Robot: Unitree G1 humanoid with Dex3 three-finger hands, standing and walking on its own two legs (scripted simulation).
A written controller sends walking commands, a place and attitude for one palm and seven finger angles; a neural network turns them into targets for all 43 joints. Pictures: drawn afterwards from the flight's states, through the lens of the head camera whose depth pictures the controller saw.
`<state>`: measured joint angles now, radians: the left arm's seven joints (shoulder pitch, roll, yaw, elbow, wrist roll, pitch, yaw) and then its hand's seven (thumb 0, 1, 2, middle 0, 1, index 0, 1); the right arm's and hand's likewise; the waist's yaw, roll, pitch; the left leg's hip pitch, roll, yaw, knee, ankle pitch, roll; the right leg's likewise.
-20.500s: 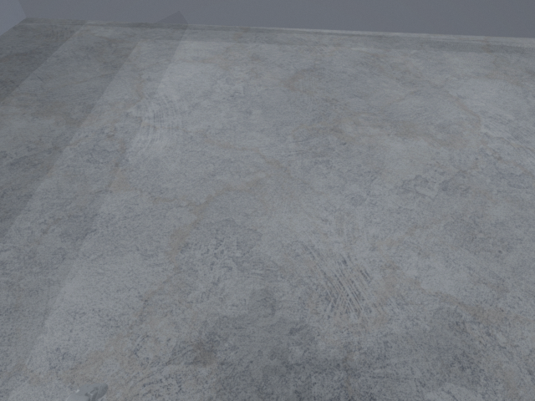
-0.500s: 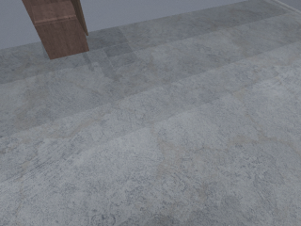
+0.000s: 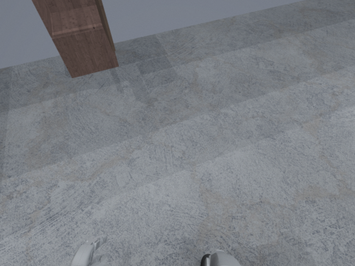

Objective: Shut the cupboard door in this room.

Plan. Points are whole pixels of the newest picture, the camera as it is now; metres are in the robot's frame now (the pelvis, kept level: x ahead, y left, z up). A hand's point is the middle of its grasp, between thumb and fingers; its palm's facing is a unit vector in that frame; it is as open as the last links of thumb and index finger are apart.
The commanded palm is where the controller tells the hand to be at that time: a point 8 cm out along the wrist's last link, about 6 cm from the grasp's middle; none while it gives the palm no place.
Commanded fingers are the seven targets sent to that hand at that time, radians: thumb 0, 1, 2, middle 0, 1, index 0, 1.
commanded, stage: turn or walk to find it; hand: left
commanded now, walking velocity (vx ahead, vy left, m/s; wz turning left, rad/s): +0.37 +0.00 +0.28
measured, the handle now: out of the picture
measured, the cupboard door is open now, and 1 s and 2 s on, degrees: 90 90 90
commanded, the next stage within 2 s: stand and wait in 1.64 s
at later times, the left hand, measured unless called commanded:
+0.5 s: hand out of the picture +0.11 +0.18 -0.17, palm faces +0.25 -0.96 -0.14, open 7.4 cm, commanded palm none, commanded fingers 0.00 0.90 0.90 -0.20 -0.30 -0.20 -0.30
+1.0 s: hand (104, 136) +0.53 +0.26 -0.14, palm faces +0.08 -0.98 -0.18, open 7.4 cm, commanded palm none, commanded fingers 0.00 0.90 0.90 -0.20 -0.30 -0.20 -0.30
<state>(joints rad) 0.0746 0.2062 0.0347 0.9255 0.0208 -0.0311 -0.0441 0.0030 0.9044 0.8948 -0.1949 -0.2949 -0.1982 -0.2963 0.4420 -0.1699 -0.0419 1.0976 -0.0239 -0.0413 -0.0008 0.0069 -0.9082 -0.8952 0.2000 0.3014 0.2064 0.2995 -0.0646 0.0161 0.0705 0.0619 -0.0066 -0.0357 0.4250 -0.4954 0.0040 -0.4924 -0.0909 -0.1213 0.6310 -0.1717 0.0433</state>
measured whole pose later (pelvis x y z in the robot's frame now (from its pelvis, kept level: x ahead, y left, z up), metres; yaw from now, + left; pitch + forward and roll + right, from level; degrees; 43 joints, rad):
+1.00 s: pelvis +0.44 +0.07 +0.02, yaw +8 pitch -1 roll +1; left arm 0.09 0.18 0.05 1.01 0.03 0.00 -0.03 0.00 0.91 0.90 -0.19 -0.29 -0.20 -0.30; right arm 0.45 -0.13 -0.04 1.14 -0.03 -0.07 -0.02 0.00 -0.92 -0.90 0.20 0.30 0.20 0.30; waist -0.06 -0.01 0.06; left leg 0.08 -0.03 0.17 0.28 -0.35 0.03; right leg -0.56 -0.12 -0.11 0.75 -0.16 0.03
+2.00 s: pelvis +0.79 +0.14 +0.02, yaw +10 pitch -2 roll +1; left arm 0.17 0.18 0.04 1.05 0.02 -0.01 0.02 0.00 0.91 0.90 -0.19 -0.29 -0.19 -0.30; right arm 0.27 -0.16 -0.04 1.10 -0.02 -0.04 -0.02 -0.02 -0.94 -0.90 0.20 0.30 0.20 0.30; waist 0.00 -0.03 0.05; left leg -0.13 0.00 0.20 0.41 -0.24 0.05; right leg -0.43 -0.11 -0.08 0.79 -0.25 0.05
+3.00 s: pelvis +0.83 +0.12 +0.03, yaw +9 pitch -1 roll +0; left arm 0.32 0.09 -0.01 1.17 0.01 -0.02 0.04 0.00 0.90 0.89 -0.20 -0.30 -0.20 -0.30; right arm 0.32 -0.09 -0.01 1.16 -0.01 -0.01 -0.03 0.00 -0.91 -0.90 0.19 0.30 0.20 0.30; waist 0.00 0.01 0.03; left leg -0.07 0.06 0.17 0.37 -0.27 -0.01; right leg -0.20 -0.02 -0.14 0.41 -0.19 -0.03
